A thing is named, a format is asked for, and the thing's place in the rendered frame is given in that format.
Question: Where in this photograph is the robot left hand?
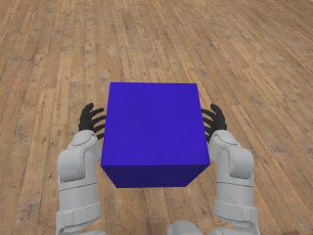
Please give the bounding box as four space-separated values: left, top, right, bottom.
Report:
78 103 107 140

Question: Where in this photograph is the right robot forearm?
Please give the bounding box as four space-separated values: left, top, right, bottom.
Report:
208 129 260 235

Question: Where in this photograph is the left robot forearm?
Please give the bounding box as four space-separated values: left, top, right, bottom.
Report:
55 129 102 235

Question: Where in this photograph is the robot right thigh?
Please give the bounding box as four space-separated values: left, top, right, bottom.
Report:
167 220 203 235

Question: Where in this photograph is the robot right hand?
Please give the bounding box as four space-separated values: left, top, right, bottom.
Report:
201 104 227 144

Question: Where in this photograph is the carton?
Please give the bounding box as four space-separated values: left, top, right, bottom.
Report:
100 82 210 188

